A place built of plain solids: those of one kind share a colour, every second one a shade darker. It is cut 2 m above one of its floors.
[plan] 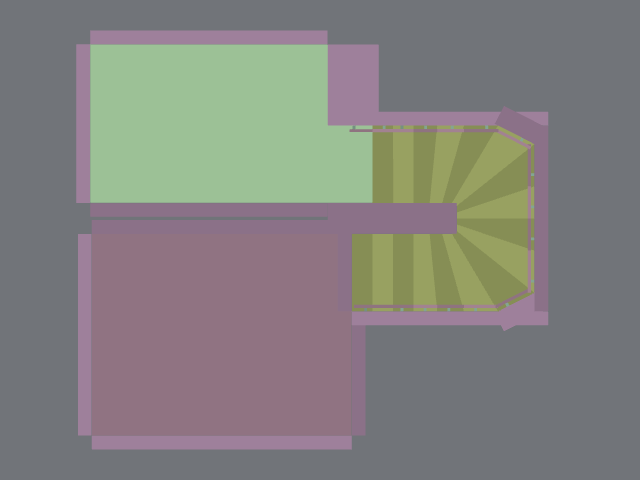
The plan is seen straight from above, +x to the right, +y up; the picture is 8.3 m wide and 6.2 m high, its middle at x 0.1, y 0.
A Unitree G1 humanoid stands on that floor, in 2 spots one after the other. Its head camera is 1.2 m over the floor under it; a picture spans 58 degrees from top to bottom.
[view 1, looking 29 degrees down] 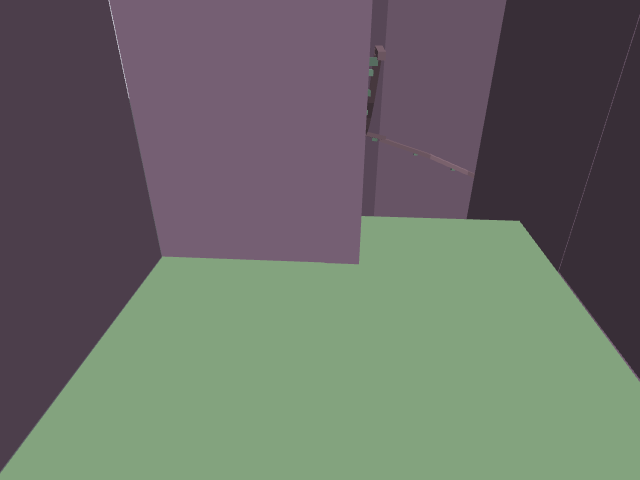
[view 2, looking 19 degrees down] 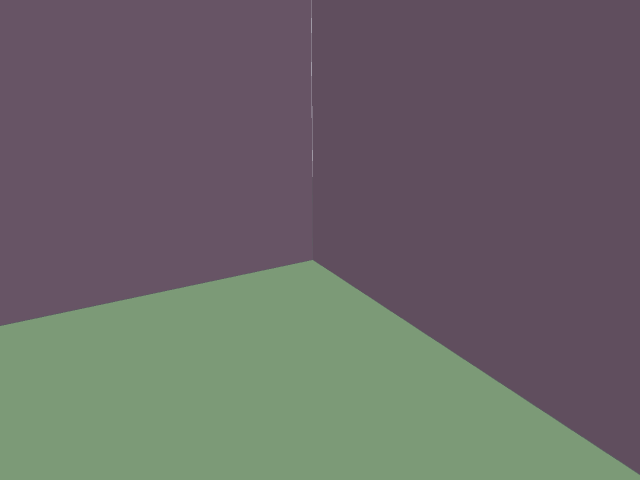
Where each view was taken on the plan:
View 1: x -1.71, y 1.55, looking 4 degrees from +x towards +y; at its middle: wall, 2.19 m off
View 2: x -0.22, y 1.06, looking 150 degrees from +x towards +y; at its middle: wall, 3.10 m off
